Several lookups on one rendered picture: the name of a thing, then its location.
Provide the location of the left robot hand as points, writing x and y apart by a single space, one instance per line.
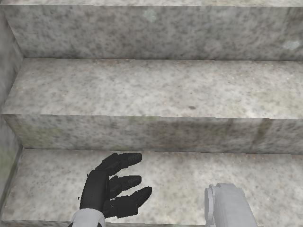
99 190

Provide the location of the robot right thigh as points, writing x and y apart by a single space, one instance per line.
226 206

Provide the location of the left robot forearm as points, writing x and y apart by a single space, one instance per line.
88 217

